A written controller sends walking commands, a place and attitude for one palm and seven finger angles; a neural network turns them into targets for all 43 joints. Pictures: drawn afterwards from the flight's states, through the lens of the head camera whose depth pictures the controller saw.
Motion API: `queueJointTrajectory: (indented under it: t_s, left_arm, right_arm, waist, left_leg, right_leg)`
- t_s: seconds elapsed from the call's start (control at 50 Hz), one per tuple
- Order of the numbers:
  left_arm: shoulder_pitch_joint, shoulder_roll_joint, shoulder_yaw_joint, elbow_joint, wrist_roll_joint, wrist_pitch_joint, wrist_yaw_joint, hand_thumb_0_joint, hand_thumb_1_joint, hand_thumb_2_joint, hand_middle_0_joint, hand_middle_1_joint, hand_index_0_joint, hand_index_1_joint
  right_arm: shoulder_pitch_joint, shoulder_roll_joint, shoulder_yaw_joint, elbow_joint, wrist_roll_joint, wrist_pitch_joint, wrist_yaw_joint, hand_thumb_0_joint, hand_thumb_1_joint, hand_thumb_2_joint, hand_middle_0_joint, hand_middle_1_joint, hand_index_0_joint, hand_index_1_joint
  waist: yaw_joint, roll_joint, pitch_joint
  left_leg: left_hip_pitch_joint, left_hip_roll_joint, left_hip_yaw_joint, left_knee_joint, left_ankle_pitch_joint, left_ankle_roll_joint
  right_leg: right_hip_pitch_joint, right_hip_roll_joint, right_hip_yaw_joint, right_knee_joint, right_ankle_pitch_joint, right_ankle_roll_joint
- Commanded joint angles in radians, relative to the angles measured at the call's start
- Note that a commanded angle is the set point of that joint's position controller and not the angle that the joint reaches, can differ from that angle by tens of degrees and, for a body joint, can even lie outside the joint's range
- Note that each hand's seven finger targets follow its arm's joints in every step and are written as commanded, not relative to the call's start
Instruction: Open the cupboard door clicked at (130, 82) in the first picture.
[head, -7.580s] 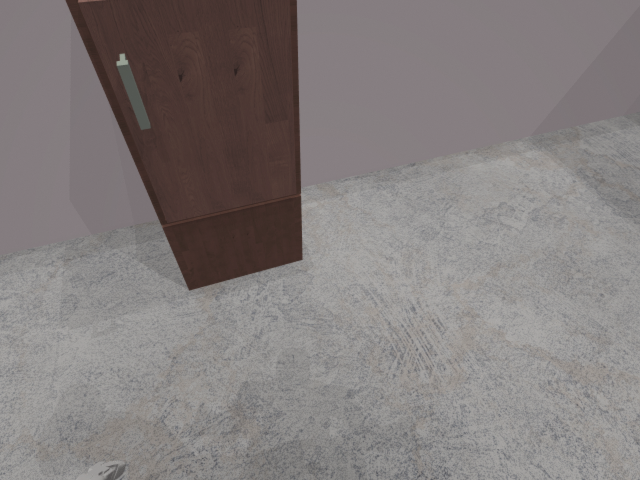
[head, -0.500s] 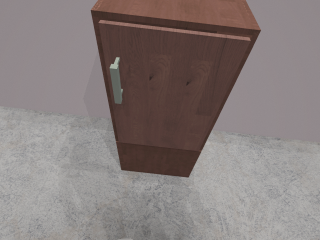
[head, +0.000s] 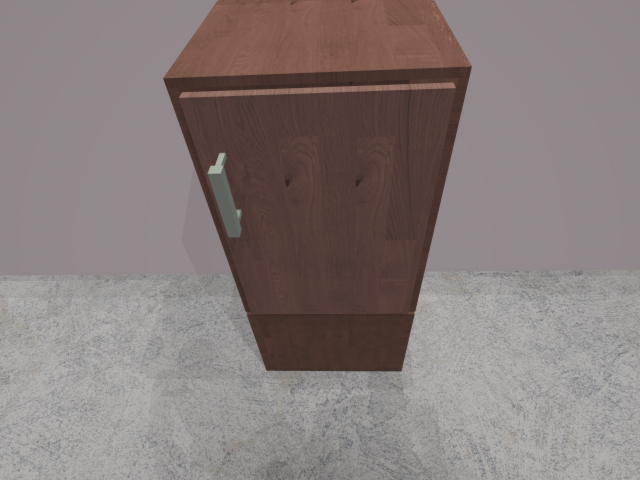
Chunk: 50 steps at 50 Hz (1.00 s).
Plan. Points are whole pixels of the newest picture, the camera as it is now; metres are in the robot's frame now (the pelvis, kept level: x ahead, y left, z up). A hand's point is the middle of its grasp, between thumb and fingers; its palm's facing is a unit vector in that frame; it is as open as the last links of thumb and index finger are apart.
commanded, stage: come to a stop and stand still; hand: left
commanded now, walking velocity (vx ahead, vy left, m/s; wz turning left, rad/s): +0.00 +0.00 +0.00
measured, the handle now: (228, 196) +0.55 +0.20 +0.04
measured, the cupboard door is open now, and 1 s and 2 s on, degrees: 0 0 0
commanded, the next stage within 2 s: look again from close up in 1.32 s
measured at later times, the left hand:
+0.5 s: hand out of the picture +0.03 +0.13 -0.16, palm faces +0.02 -0.98 -0.21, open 7.3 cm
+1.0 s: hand out of the picture +0.04 +0.09 -0.17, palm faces +0.06 -0.98 -0.19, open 7.4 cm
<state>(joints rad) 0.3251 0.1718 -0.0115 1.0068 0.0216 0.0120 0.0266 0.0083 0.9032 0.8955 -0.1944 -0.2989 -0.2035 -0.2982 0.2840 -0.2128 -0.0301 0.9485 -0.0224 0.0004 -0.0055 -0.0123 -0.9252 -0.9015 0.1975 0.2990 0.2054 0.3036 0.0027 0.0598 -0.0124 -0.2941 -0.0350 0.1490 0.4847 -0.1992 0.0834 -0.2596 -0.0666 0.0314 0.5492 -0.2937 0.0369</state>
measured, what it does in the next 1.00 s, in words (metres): shifts its weight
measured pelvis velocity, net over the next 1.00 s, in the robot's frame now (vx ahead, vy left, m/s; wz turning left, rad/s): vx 0.05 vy -0.07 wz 0.03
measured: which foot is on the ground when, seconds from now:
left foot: down 0.00-1.00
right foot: down 0.00-1.00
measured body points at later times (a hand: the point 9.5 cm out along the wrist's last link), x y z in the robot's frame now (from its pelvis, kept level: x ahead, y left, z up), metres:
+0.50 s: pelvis +0.03 -0.04 +0.01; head +0.04 -0.06 +0.46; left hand +0.03 +0.18 -0.15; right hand +0.02 -0.26 -0.16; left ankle +0.04 +0.07 -0.73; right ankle +0.00 -0.16 -0.73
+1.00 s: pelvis +0.05 -0.07 +0.01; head +0.07 -0.08 +0.46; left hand +0.04 +0.14 -0.15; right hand +0.07 -0.29 -0.16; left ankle +0.04 +0.07 -0.73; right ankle +0.00 -0.16 -0.73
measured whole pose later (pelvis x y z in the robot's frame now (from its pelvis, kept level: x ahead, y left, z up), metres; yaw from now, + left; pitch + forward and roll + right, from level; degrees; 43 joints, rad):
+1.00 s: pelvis +0.05 -0.07 +0.01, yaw +2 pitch +0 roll +1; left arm 0.29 0.13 -0.01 1.12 0.01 -0.02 0.03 0.01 0.91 0.90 -0.20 -0.30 -0.20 -0.30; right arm 0.25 -0.16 0.00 1.13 -0.02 -0.02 -0.04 0.01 -0.92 -0.90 0.19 0.30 0.20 0.30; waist 0.01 0.01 0.04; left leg -0.18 0.04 0.08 0.41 -0.23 -0.03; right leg -0.11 0.02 -0.04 0.44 -0.33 -0.05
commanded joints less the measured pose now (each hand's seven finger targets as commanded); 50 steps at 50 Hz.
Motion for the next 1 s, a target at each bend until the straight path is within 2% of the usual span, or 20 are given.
queueJointTrajectory:
  t_s: [0.0,0.08,0.14,0.18,0.24,0.32,0.38,0.42,0.5,0.66,0.98]
  left_arm:
    - [0.009,0.116,0.022,-0.037,-0.001,-0.026,0.007,0.0,0.9,0.9,-0.2,-0.3,-0.2,-0.3]
    - [0.013,0.104,0.017,-0.004,-0.005,-0.026,0.007,0.0,0.9,0.9,-0.2,-0.3,-0.2,-0.3]
    - [0.006,0.099,0.016,0.01,-0.007,-0.031,0.009,0.0,0.9,0.9,-0.2,-0.3,-0.2,-0.3]
    - [0.004,0.092,0.014,0.027,-0.009,-0.031,0.009,0.0,0.9,0.9,-0.2,-0.3,-0.2,-0.3]
    - [0.003,0.088,0.012,0.043,-0.01,-0.035,0.01,0.0,0.9,0.9,-0.2,-0.3,-0.2,-0.3]
    - [0.004,0.081,0.011,0.06,-0.01,-0.038,0.012,0.0,0.9,0.9,-0.2,-0.3,-0.2,-0.3]
    - [0.001,0.074,0.012,0.07,-0.012,-0.039,0.013,0.0,0.9,0.9,-0.2,-0.3,-0.2,-0.3]
    - [0.007,0.072,0.012,0.074,-0.01,-0.04,0.013,0.0,0.9,0.9,-0.2,-0.3,-0.2,-0.3]
    - [0.013,0.069,0.013,0.082,-0.008,-0.04,0.013,0.0,0.9,0.9,-0.2,-0.3,-0.2,-0.3]
    - [0.026,0.065,0.016,0.087,-0.01,-0.045,0.015,0.0,0.9,0.9,-0.2,-0.3,-0.2,-0.3]
    - [0.041,0.069,0.023,0.089,-0.012,-0.047,0.017,0.0,0.9,0.9,-0.2,-0.3,-0.2,-0.3]
  right_arm:
    - [0.031,-0.073,-0.003,-0.03,0.004,-0.028,-0.004,0.0,-0.9,-0.9,0.2,0.3,0.2,0.3]
    - [0.046,-0.072,0.002,0.013,0.004,-0.031,-0.008,0.0,-0.9,-0.9,0.2,0.3,0.2,0.3]
    - [0.06,-0.061,0.008,0.042,0.006,-0.033,-0.009,0.0,-0.9,-0.9,0.2,0.3,0.2,0.3]
    - [0.066,-0.054,0.01,0.062,0.006,-0.034,-0.012,0.0,-0.9,-0.9,0.2,0.3,0.2,0.3]
    - [0.074,-0.042,0.014,0.084,0.008,-0.034,-0.014,0.0,-0.9,-0.9,0.2,0.3,0.2,0.3]
    - [0.079,-0.03,0.016,0.111,0.01,-0.035,-0.017,0.0,-0.9,-0.9,0.2,0.3,0.2,0.3]
    - [0.078,-0.024,0.017,0.124,0.01,-0.034,-0.02,0.0,-0.9,-0.9,0.2,0.3,0.2,0.3]
    - [0.072,-0.017,0.017,0.131,0.01,-0.034,-0.02,0.0,-0.9,-0.9,0.2,0.3,0.2,0.3]
    - [0.062,-0.009,0.018,0.141,0.011,-0.03,-0.023,0.0,-0.9,-0.9,0.2,0.3,0.2,0.3]
    - [0.044,-0.016,0.019,0.145,0.009,-0.029,-0.027,0.0,-0.9,-0.9,0.2,0.3,0.2,0.3]
    - [0.027,-0.015,0.022,0.153,0.009,-0.025,-0.035,0.0,-0.9,-0.9,0.2,0.3,0.2,0.3]
  waist:
    - [-0.005,-0.069,0.056]
    - [-0.005,-0.049,0.059]
    - [-0.006,-0.066,0.048]
    - [-0.006,-0.042,0.054]
    - [-0.006,-0.07,0.053]
    - [-0.007,-0.07,0.043]
    - [-0.009,-0.081,0.049]
    - [-0.006,-0.067,0.057]
    - [-0.007,-0.089,0.076]
    - [-0.006,-0.065,0.059]
    - [0.001,-0.073,0.053]
  left_leg:
    - [0.022,0.144,-0.217,-0.179,-0.16,-0.028]
    - [0.041,0.147,-0.209,-0.189,-0.143,-0.034]
    - [0.056,0.141,-0.193,-0.167,-0.08,-0.039]
    - [0.07,0.142,-0.185,-0.164,-0.055,-0.042]
    - [0.083,0.139,-0.171,-0.144,-0.006,-0.046]
    - [0.109,0.142,-0.158,-0.124,0.064,-0.049]
    - [0.119,0.142,-0.156,-0.122,0.071,-0.053]
    - [0.121,0.143,-0.151,-0.116,0.091,-0.053]
    - [0.129,0.143,-0.15,-0.113,0.095,-0.055]
    - [0.158,0.145,-0.141,-0.106,0.139,-0.062]
    - [0.173,0.145,-0.13,-0.092,0.181,-0.074]
  right_leg:
    - [-0.055,-0.023,0.044,-0.12,-0.028,-0.073]
    - [-0.048,-0.023,0.041,-0.129,-0.013,-0.072]
    - [-0.027,-0.031,0.047,-0.14,0.019,-0.075]
    - [-0.027,-0.029,0.046,-0.144,0.03,-0.076]
    - [-0.017,-0.034,0.05,-0.157,0.054,-0.076]
    - [-0.003,-0.035,0.051,-0.161,0.106,-0.075]
    - [-0.005,-0.033,0.051,-0.167,0.109,-0.076]
    - [-0.002,-0.034,0.051,-0.169,0.132,-0.076]
    - [-0.004,-0.032,0.052,-0.181,0.141,-0.077]
    - [0.021,-0.037,0.049,-0.186,0.218,-0.079]
    - [0.081,-0.042,0.035,-0.193,0.357,-0.078]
